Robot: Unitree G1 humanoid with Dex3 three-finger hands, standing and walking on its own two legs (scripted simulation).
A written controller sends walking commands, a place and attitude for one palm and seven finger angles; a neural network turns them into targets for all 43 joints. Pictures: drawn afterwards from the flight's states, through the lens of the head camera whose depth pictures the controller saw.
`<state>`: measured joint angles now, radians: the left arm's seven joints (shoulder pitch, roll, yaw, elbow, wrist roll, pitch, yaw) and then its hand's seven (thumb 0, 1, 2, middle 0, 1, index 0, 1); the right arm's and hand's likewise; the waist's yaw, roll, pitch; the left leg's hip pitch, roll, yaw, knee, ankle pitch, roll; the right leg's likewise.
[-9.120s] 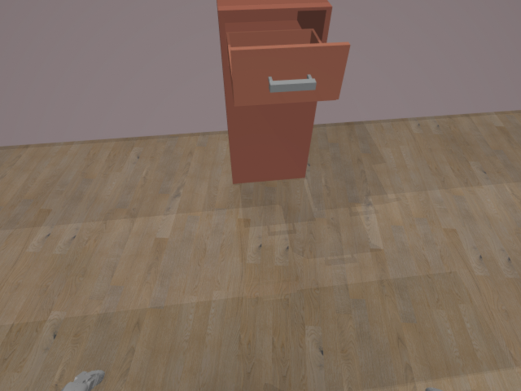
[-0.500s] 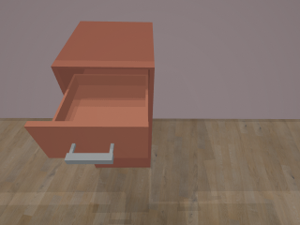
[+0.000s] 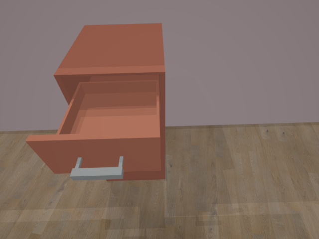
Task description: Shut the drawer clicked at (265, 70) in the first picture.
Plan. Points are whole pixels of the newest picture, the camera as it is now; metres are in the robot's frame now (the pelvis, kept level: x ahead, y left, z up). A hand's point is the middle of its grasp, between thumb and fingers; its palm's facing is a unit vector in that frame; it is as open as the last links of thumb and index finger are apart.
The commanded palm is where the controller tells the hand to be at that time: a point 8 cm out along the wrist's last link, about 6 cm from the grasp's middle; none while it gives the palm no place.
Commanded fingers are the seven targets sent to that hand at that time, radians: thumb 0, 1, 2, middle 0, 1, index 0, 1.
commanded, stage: look again from close up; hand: left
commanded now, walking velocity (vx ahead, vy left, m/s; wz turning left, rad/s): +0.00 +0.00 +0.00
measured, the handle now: (99, 166) +0.31 +0.19 -0.01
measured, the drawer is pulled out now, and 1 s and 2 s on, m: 0.29 0.29 0.29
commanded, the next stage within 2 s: shuffle to correct the standing spot in 0.32 s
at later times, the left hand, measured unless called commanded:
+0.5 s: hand out of the picture +0.01 +0.16 -0.17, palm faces +0.03 -0.98 -0.17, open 7.4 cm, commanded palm none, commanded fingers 0.00 0.90 0.90 -0.20 -0.30 -0.20 -0.30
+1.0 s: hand out of the picture +0.04 +0.14 -0.18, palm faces +0.07 -0.98 -0.18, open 7.4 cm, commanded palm none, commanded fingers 0.00 0.90 0.90 -0.20 -0.30 -0.20 -0.30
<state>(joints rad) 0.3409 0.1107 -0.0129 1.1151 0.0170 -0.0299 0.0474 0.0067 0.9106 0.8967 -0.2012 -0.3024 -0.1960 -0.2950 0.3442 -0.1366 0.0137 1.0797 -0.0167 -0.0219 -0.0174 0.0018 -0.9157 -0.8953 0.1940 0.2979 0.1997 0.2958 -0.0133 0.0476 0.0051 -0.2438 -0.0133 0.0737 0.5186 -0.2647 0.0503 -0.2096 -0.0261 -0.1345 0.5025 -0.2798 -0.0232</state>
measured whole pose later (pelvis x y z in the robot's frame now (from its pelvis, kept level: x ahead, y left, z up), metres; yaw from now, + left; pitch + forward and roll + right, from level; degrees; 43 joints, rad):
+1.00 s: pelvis +0.08 -0.01 -0.01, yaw +2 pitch +0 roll +1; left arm 0.37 0.13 0.00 1.13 0.01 -0.01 0.04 0.01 0.91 0.90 -0.20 -0.30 -0.20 -0.29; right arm 0.32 -0.13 0.01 1.14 -0.02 -0.06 -0.04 0.01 -0.92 -0.89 0.20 0.30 0.20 0.30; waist 0.00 -0.02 0.03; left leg -0.13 -0.03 0.05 0.54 -0.40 0.04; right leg -0.23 -0.04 -0.11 0.79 -0.53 -0.03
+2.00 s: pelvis +0.07 -0.03 +0.00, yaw +2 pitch -1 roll +1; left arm 0.37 0.09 -0.01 1.10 0.01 -0.02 0.04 0.01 0.91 0.90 -0.20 -0.30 -0.19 -0.29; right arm 0.40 -0.06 0.03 1.17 0.00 -0.04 -0.04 0.00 -0.91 -0.90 0.20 0.30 0.20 0.30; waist 0.00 0.00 0.05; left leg -0.09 0.00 0.06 0.44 -0.32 0.00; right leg -0.23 0.00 -0.08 0.49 -0.24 -0.04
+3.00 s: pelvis +0.06 -0.01 -0.01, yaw +4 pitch +1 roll +0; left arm 0.44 0.15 0.03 0.17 -0.13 -0.08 0.11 0.03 0.94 0.90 -0.25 -0.35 -0.24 -0.35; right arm 0.34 -0.25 -0.02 0.87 0.02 -0.28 -0.06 0.02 -0.93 -0.89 0.20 0.30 0.20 0.30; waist -0.03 0.05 -0.05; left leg -0.23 -0.03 0.04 0.56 -0.36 0.03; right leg -0.34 -0.04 -0.09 0.59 -0.27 -0.01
